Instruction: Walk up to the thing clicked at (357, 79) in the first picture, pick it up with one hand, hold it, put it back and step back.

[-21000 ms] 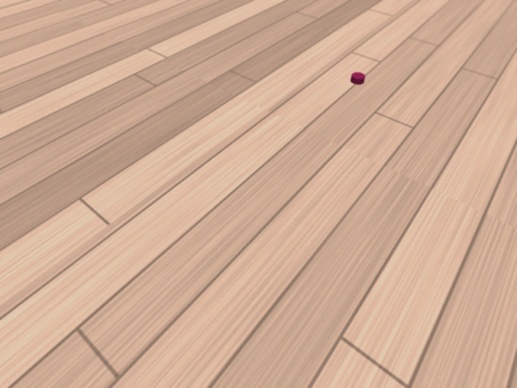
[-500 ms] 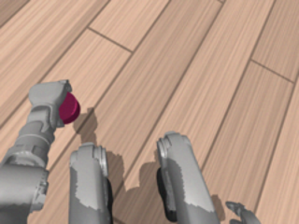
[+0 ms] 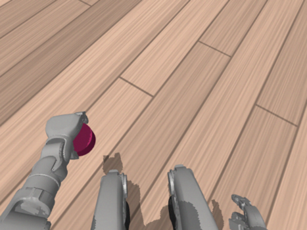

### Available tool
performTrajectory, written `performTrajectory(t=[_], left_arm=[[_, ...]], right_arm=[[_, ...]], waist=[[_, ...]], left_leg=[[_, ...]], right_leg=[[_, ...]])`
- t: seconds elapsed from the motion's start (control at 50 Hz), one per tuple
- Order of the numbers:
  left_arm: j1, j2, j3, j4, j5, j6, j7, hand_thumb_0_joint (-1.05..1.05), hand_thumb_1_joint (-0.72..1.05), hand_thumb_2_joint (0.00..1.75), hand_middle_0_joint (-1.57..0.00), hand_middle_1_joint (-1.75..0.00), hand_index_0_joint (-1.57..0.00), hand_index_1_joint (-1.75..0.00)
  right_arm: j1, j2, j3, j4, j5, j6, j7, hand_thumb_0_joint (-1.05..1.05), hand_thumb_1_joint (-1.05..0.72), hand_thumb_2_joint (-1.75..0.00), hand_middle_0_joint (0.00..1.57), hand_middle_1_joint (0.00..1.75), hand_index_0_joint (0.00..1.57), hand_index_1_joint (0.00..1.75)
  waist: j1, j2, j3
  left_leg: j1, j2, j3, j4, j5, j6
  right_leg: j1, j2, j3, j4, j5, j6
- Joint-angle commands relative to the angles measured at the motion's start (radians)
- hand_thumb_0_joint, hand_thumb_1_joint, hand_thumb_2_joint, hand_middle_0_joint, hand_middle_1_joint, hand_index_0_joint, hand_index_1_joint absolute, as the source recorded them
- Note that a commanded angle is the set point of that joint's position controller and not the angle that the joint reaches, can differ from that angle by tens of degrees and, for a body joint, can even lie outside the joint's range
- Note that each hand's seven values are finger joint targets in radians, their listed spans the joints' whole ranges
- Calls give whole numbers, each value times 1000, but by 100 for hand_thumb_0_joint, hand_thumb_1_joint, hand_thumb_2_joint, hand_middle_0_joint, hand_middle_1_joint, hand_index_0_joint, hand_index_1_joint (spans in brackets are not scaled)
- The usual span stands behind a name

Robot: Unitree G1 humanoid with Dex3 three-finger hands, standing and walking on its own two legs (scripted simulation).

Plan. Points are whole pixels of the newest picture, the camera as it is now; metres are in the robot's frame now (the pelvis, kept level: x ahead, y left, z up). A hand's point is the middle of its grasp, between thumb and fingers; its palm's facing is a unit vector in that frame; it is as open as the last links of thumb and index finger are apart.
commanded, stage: lift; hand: left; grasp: from above
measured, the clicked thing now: (78, 139) +0.39 +0.21 -0.13
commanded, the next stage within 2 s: hold in 0.78 s
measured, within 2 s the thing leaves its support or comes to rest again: neither
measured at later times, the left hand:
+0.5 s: hand (48, 118) +0.37 +0.21 +0.07, palm faces -0.44 -0.07 -0.89, open 11.7 cm
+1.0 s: hand (31, 98) +0.38 +0.21 +0.14, palm faces -0.43 -0.06 -0.90, open 11.7 cm
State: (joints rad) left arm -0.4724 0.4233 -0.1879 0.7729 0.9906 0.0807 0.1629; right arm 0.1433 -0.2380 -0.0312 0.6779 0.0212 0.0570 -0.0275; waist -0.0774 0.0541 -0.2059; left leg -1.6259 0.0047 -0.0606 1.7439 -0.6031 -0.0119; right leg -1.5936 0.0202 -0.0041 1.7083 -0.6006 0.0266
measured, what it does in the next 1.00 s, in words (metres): rises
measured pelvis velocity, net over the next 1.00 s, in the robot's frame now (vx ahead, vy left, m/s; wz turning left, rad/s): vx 0.07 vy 0.00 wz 0.01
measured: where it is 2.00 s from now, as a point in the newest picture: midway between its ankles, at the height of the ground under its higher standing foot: outside the picture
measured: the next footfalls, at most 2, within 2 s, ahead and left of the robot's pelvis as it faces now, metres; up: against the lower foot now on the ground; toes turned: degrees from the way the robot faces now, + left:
none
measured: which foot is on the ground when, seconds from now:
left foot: down 0.00-1.00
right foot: down 0.00-1.00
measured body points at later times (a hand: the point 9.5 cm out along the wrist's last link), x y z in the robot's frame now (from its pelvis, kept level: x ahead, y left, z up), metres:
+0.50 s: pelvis +0.05 +0.00 +0.15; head +0.12 +0.00 +0.60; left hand +0.39 +0.21 +0.12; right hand +0.13 -0.27 +0.03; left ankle +0.08 +0.12 -0.50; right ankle +0.09 -0.13 -0.50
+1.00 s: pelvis +0.07 +0.00 +0.21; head +0.11 -0.01 +0.65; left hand +0.40 +0.21 +0.19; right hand +0.17 -0.27 +0.08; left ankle +0.08 +0.12 -0.50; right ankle +0.09 -0.13 -0.50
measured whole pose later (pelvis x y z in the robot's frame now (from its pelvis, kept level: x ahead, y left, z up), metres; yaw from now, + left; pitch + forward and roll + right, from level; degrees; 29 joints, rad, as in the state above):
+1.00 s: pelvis +0.07 +0.00 +0.21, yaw +0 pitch +9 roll +0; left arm -0.30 0.34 -0.22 0.79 1.01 0.06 0.14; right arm 0.24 -0.25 -0.05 0.72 0.04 0.03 -0.05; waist -0.05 0.05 -0.08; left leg -0.58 0.01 -0.01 0.78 -0.36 -0.01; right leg -0.57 0.00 0.04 0.77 -0.36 0.02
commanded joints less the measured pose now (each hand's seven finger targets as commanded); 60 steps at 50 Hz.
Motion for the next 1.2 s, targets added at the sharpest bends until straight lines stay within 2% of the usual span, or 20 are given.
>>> performTrajectory(t=[0.0, 0.14, 0.2, 0.22, 0.28, 0.3, 0.32, 0.36, 0.48, 0.64, 0.68, 0.7, 0.86, 0.92, 0.94, 0.96, 1.1, 1.12, 1.14, 1.18], left_arm=[[-237, 200, 83, -179, -5, 11, 37, 0, 44, 104, -101, -72, -92, -81], [-188, 156, 58, -184, -10, 5, 27, 0, 37, 98, -98, -67, -89, -77], [-173, 158, 62, -179, -8, -1, 29, 0, 34, 97, -96, -64, -86, -74], [-171, 134, 44, -158, -13, -2, 28, 0, 32, 96, -95, -63, -85, -74], [-168, 138, 49, -165, -8, -8, 32, 0, 30, 93, -92, -64, -83, -73], [-162, 114, 32, -147, -10, -8, 33, 0, 29, 94, -91, -64, -82, -73], [-106, 102, 36, -106, -3, -2, 35, 0, 29, 96, -92, -64, -82, -74], [-156, 122, 42, -153, 0, -8, 38, 0, 29, 97, -91, -66, -82, -76], [-128, 120, 56, -113, 6, -11, 48, 0, 26, 97, -91, -62, -81, -73], [-130, 107, 52, -115, 11, -15, 42, 0, 30, 97, -91, -66, -82, -75], [-93, 93, 45, -110, 10, -15, 38, 0, 31, 98, -91, -67, -83, -76], [-119, 89, 40, -119, 5, -16, 35, 0, 31, 100, -91, -68, -83, -78], [-121, 115, 51, -147, 4, -26, 24, 0, 41, 110, -100, -72, -91, -82], [-140, 106, 42, -169, 21, -27, 18, 0, 35, 98, -91, -68, -84, -76], [-116, 115, 45, -151, 21, -26, 15, 0, 33, 98, -90, -67, -83, -75], [-120, 108, 39, -154, 21, -27, 9, 0, 33, 96, -89, -68, -82, -76], [-106, 114, 40, -178, 11, -35, -22, 0, 31, 94, -88, -67, -81, -74], [-94, 119, 45, -188, 13, -37, -27, 0, 30, 94, -88, -67, -81, -74], [-91, 110, 35, -182, 16, -37, -32, 0, 30, 94, -88, -67, -80, -74], [-117, 122, 43, -231, 13, -39, -38, 0, 31, 95, -88, -67, -81, -75]], right_arm=[[77, -150, -54, -76, 12, -27, -24, 0, -92, -91, 20, 30, 20, 30], [79, -138, -46, -62, 25, -49, -42, 0, -92, -91, 20, 30, 20, 30], [86, -144, -47, -55, 27, -58, -47, 0, -92, -91, 20, 30, 20, 30], [87, -139, -45, -56, 28, -59, -47, 0, -92, -91, 20, 30, 20, 30], [103, -140, -49, -46, 30, -68, -48, 0, -92, -91, 20, 30, 20, 30], [105, -139, -47, -46, 29, -70, -47, 0, -92, -91, 20, 30, 20, 30], [113, -142, -48, -42, 28, -71, -47, 0, -92, -91, 20, 30, 20, 30], [126, -143, -51, -40, 25, -72, -47, 0, -92, -91, 20, 30, 20, 30], [131, -138, -53, -42, 21, -68, -38, 0, -92, -91, 20, 30, 20, 30], [139, -141, -60, -38, 21, -64, -31, 0, -91, -91, 20, 30, 20, 30], [137, -142, -62, -43, 21, -63, -28, 0, -91, -91, 20, 30, 20, 30], [135, -144, -63, -46, 22, -62, -27, 0, -91, -91, 20, 30, 20, 30], [108, -148, -64, -58, 24, -58, -24, 0, -91, -91, 20, 30, 20, 30], [107, -147, -63, -54, 25, -57, -23, 0, -91, -90, 20, 30, 20, 30], [89, -146, -62, -60, 27, -55, -24, 0, -91, -91, 20, 30, 20, 30], [96, -148, -63, -61, 28, -56, -23, 0, -91, -91, 20, 30, 20, 30], [67, -152, -63, -83, 35, -53, -21, 0, -91, -91, 20, 30, 20, 30], [62, -151, -63, -85, 36, -51, -21, 0, -91, -91, 20, 30, 20, 30], [66, -150, -63, -82, 34, -52, -20, 0, -91, -91, 20, 30, 20, 30], [60, -151, -64, -87, 35, -52, -20, 0, -91, -91, 20, 30, 20, 30]], waist=[[-22, 23, -432], [-19, 15, -347], [-2, 24, -325], [-11, 24, -300], [-1, 7, -294], [-9, 16, -287], [-3, -3, -273], [-7, -1, -283], [13, -19, -232], [12, -35, -218], [18, -36, -199], [13, -37, -193], [25, -33, -165], [25, -16, -168], [35, -30, -144], [24, -43, -142], [43, -40, -110], [53, -38, -112], [42, -45, -115], [50, -28, -134]], left_leg=[[459, -26, 39, -369, 24, 31], [633, -15, 30, -540, 76, 24], [720, -7, 20, -618, 111, 19], [742, -7, 20, -643, 117, 17], [801, -8, 31, -687, 177, 18], [831, -5, 29, -706, 200, 17], [847, -9, 31, -719, 235, 17], [879, -12, 42, -738, 286, 21], [968, -21, 54, -837, 326, 22], [1095, -21, 52, -926, 432, 20], [1118, -21, 55, -950, 449, 19], [1129, -20, 54, -963, 449, 19], [1196, -23, 66, -1036, 450, 19], [1225, -23, 63, -1055, 477, 15], [1229, -23, 65, -1067, 473, 15], [1229, -23, 64, -1070, 467, 17], [1264, -20, 64, -1120, 461, 13], [1273, -22, 67, -1125, 462, 11], [1278, -20, 64, -1124, 474, 12], [1296, -20, 69, -1128, 497, 11]], right_leg=[[390, 38, -20, -379, 28, -56], [544, 36, -9, -534, 81, -55], [602, 34, -13, -588, 123, -54], [613, 34, -13, -609, 131, -55], [696, 32, -5, -670, 186, -54], [715, 33, -10, -681, 212, -53], [744, 32, -10, -699, 242, -52], [798, 31, -4, -735, 296, -48], [921, 21, 10, -841, 341, -41], [1030, 17, 20, -931, 449, -33], [1046, 16, 16, -950, 461, -34], [1054, 16, 17, -966, 460, -33], [1128, 15, 17, -1037, 455, -32], [1141, 17, 20, -1046, 476, -34], [1146, 18, 17, -1057, 469, -34], [1146, 18, 19, -1063, 466, -33], [1178, 22, 15, -1095, 448, -38], [1183, 21, 15, -1101, 445, -38], [1191, 23, 16, -1100, 457, -37], [1205, 22, 17, -1101, 481, -37]])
